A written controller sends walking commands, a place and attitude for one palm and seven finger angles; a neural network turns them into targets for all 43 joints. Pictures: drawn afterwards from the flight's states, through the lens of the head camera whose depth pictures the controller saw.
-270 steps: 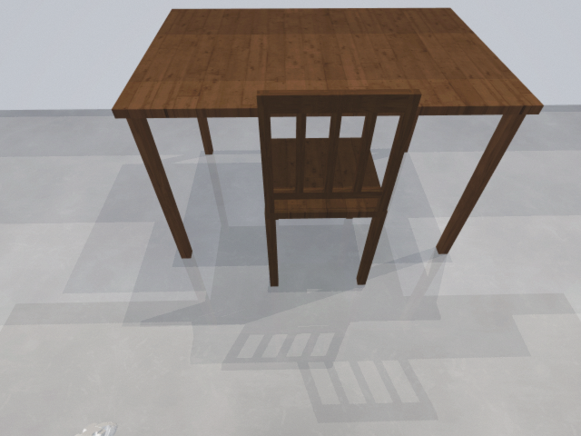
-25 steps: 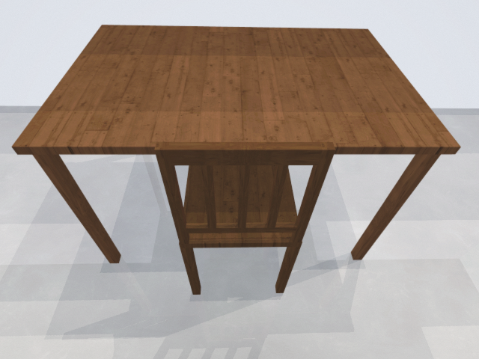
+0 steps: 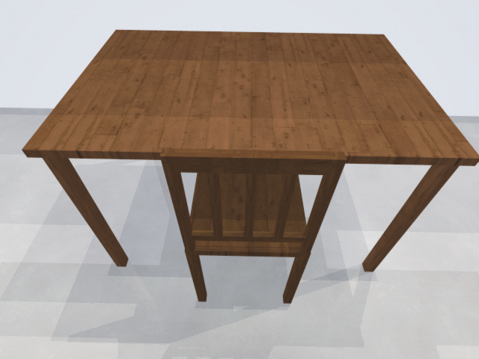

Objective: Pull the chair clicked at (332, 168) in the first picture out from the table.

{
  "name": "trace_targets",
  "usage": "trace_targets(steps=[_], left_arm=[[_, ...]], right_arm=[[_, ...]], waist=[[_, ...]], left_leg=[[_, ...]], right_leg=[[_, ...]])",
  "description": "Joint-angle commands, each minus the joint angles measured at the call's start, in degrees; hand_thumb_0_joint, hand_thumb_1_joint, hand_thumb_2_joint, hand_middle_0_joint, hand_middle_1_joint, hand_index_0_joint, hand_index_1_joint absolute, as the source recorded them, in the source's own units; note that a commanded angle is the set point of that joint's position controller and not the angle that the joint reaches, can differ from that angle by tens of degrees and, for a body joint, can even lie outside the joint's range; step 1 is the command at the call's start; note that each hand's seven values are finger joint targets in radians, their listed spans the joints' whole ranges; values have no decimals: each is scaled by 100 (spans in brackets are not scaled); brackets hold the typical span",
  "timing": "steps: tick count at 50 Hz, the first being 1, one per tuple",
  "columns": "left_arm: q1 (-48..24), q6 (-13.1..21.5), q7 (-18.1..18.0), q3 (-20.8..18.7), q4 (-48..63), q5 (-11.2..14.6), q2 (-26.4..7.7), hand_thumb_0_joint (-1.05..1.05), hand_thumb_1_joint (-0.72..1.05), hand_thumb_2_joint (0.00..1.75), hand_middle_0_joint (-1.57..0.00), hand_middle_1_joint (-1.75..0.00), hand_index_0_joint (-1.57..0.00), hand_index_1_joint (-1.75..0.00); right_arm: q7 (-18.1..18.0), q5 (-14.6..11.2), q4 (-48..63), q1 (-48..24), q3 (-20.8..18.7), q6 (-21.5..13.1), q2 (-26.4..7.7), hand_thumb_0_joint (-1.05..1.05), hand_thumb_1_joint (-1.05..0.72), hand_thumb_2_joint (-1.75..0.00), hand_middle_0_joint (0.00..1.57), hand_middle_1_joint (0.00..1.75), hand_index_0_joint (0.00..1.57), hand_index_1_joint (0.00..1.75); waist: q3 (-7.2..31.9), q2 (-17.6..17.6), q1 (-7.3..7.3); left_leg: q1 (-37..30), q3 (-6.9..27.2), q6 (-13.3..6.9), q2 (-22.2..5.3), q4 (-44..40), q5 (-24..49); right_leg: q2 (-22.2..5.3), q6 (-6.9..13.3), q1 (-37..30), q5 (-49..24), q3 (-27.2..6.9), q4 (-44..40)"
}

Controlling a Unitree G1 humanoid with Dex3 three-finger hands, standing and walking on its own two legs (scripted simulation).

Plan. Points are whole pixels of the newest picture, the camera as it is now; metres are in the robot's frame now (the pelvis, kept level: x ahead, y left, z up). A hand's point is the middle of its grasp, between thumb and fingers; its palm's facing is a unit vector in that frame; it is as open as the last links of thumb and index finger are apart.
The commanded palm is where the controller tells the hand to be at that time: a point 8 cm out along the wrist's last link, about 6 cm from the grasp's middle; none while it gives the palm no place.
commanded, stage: come to a stop and stand still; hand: left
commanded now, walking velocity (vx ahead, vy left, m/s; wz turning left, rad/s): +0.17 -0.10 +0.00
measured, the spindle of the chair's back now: (250, 206) +0.49 +0.01 -0.11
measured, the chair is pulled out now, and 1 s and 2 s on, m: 0.00 0.00 0.00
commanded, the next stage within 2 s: look again from close up in 1.00 s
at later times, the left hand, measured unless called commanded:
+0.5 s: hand out of the picture +0.03 +0.18 -0.17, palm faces +0.07 -0.97 -0.23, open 7.3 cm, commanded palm none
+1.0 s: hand out of the picture -0.03 +0.20 -0.16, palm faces +0.02 -0.98 -0.22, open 7.4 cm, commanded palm none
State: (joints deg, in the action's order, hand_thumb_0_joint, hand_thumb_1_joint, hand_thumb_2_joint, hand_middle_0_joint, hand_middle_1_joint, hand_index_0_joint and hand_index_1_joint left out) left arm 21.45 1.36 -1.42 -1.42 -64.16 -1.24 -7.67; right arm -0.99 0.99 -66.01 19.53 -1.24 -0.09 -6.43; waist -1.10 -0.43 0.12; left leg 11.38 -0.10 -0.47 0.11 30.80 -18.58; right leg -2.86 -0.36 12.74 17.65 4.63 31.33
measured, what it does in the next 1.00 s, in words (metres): stands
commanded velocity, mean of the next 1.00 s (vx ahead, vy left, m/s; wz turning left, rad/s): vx -0.03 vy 0.01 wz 0.00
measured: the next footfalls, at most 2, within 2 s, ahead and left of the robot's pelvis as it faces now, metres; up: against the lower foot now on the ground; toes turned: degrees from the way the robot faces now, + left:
none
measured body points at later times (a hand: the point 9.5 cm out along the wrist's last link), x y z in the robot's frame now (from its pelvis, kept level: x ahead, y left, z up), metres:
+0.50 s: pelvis +0.02 +0.00 +0.00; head +0.05 +0.00 +0.45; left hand +0.03 +0.23 -0.16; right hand +0.06 -0.23 -0.16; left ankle -0.02 +0.11 -0.73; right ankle -0.01 -0.12 -0.73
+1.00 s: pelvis -0.03 +0.02 +0.00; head -0.02 +0.01 +0.45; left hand -0.03 +0.26 -0.15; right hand -0.02 -0.21 -0.16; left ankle -0.01 +0.11 -0.73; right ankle -0.01 -0.12 -0.73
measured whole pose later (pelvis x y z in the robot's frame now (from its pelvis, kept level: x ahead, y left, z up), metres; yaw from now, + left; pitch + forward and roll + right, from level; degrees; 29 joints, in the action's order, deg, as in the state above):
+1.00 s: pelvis -0.03 +0.02 +0.00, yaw +0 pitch -1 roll +0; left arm 18.1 -0.3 -0.9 0.1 -58.7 -1.0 -10.1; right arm -0.3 1.3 -58.6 18.0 0.6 0.2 -10.7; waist -1.4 -0.7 0.2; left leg 14.0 -4.3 -2.5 1.3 27.9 -13.5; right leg -3.8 -1.0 15.0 13.7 2.6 29.3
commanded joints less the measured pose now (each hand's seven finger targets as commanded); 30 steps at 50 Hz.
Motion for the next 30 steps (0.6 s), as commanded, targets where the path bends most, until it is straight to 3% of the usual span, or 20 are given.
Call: trace_targets(steps=[1, 3, 4, 6, 7, 8, 9, 10, 12, 14, 16, 17, 20, 22, 25, 26, 27, 28, 29, 30], left_arm=[[625, 81, -71, -157, 28, 19, -646, 0, 90, 90, -20, -30, -20, -30], [479, 90, -69, -167, 36, 15, -607, 0, 90, 90, -20, -30, -20, -30], [361, 82, -57, -157, 50, 16, -548, 0, 90, 90, -20, -30, -20, -30], [123, 77, -66, -91, 147, 0, -294, 0, 90, 90, -20, -30, -20, -30], [9, 66, -92, -63, 184, -4, -240, 0, 90, 90, -20, -30, -20, -30], [19, 45, -114, -71, 165, 22, -217, 0, 90, 90, -20, -30, -20, -30], [93, 23, -116, -82, 117, 52, -213, 0, 90, 90, -20, -30, -20, -30], [339, 39, -130, -87, -1, 69, -279, 0, 90, 90, -20, -30, -20, -30], [652, 97, -190, -141, -130, 70, -589, 0, 90, 90, -20, -30, -20, -30], [648, 74, -233, -165, -70, 51, -731, 0, 90, 90, -20, -30, -20, -30], [377, 0, -246, -148, 83, 19, -764, 0, 90, 90, -20, -30, -20, -30], [171, -36, -247, -146, 163, 11, -766, 0, 90, 90, -20, -30, -20, -30], [-129, -80, -221, -132, 441, 39, -696, 0, 90, 90, -20, -30, -20, -30], [-151, -82, -236, -138, 518, 35, -698, 0, 90, 90, -20, -30, -20, -30], [-247, -107, -216, -125, 532, 33, -739, 0, 90, 90, -20, -30, -20, -30], [200, 25, -342, -118, 388, 8, -1004, 0, 90, 90, -20, -30, -20, -30], [-33, 63, -308, -149, 700, 6, -1086, 0, 90, 90, -20, -30, -20, -30], [-257, 84, -270, -70, 761, 2, -1042, 0, 90, 90, -20, -30, -20, -30], [-423, 61, -239, -39, 881, 0, -1004, 0, 90, 90, -20, -30, -20, -30], [-514, 33, -204, -52, 954, 19, -960, 0, 90, 90, -20, -30, -20, -30]], right_arm=[[-46, -18, 290, 82, -63, -154, -280, 0, -90, -90, 20, 30, 20, 30], [-64, -19, 225, 210, -56, -212, -276, 0, -90, -90, 20, 30, 20, 30], [-72, -24, 134, 347, -54, -248, -334, 0, -90, -90, 20, 30, 20, 30], [-147, -24, -101, 734, -106, -261, -671, 0, -90, -90, 20, 30, 20, 30], [-204, -28, -150, 738, -79, -230, -736, 0, -90, -90, 20, 30, 20, 30], [-241, -23, -120, 583, -59, -190, -720, 0, -90, -90, 20, 30, 20, 30], [-259, -31, -45, 396, -46, -163, -738, 0, -90, -90, 20, 30, 20, 30], [-257, -58, 39, 139, -25, -157, -616, 0, -90, -90, 20, 30, 20, 30], [-242, -99, 190, -12, -17, -101, -514, 0, -90, -90, 20, 30, 20, 30], [-222, -138, 312, -195, -77, -40, -504, 0, -90, -90, 20, 30, 20, 30], [-198, -142, 375, -315, -101, 14, -420, 0, -90, -90, 20, 30, 20, 30], [-189, -141, 371, -263, -106, 34, -398, 0, -90, -90, 20, 30, 20, 30], [-180, -84, 386, -84, -150, 10, -693, 0, -90, -90, 20, 30, 20, 30], [-188, -77, 467, -98, -177, 30, -864, 0, -90, -90, 20, 30, 20, 30], [-145, -78, 551, -307, -153, 47, -866, 0, -90, -90, 20, 30, 20, 30], [-66, -136, 1034, -743, -219, -59, -1172, 0, -90, -90, 20, 30, 20, 30], [0, -78, 1242, -504, -157, -66, -812, 0, -90, -90, 20, 30, 20, 30], [12, -87, 1230, -497, -101, -39, -669, 0, -90, -90, 20, 30, 20, 30], [29, -82, 1217, -325, -77, -46, -652, 0, -90, -90, 20, 30, 20, 30], [51, -28, 1144, -141, -73, -79, -757, 0, -90, -90, 20, 30, 20, 30]], waist=[[-486, 865, 33], [-316, 561, -82], [-258, 152, -152], [-190, -1069, -250], [-282, -1298, -205], [-337, -1046, -110], [-393, -808, -19], [-460, -345, 111], [-83, 414, 121], [227, 739, 156], [-13, 680, 116], [-65, 575, 38], [147, -204, -6], [426, -136, -4], [403, -84, 42], [385, 644, 173], [456, 837, -32], [485, 913, -82], [460, 436, -187], [392, -292, -182]], left_leg=[[895, -237, -163, -56, 289, 127], [452, -215, -173, -151, 86, 508], [69, -48, -211, -272, -244, 1044], [-725, 765, -486, -979, -493, 3584], [-798, 964, -634, -1210, -468, 5091], [-738, 944, -648, -1250, -364, 5561], [-477, 749, -501, -1080, -294, 5181], [-169, 458, -283, -748, -81, 4707], [273, 45, 28, -388, 107, 3019], [453, -166, 111, -232, 250, 1393], [424, -274, 105, -208, 131, 569], [205, -239, 95, -263, -149, 930], [-741, 14, -63, -694, -368, 3836], [-906, 109, -122, -780, -159, 4539], [-666, 128, -112, -733, -347, 3644], [-58, -139, 30, -723, 940, 3376], [629, -98, -17, -380, 714, 436], [563, -205, -15, -327, 358, -344], [209, -222, -12, -293, -200, 160], [28, -104, -69, -471, -340, 1256]], right_leg=[[-866, 655, -283, -47, -1077, -1060], [-741, 651, -219, -877, -784, -619], [-499, 519, -70, -1212, -426, -195], [-4, 180, 500, -1149, 202, 692], [80, 133, 590, -515, 240, 691], [56, 157, 442, -86, 134, 364], [-2, 167, 42, -478, 49, -91], [-160, 184, -388, -2050, -158, -367], [-716, 309, -1232, -5303, -323, -209], [-1037, 495, -1591, -6338, -432, -73], [-1202, 659, -1193, -5951, -525, -136], [-1136, 650, -898, -5373, -518, -105], [-552, 226, -237, -3397, -209, 15], [-476, 200, -337, -3177, -172, -4], [-479, 210, -516, -2704, -275, -240], [-681, 56, -471, -4557, -646, -586], [-1106, 404, -946, -4773, -792, -389], [-1144, 540, -735, -3992, -712, -425], [-998, 533, -480, -3175, -605, -242], [-666, 411, -298, -2383, -335, 15]])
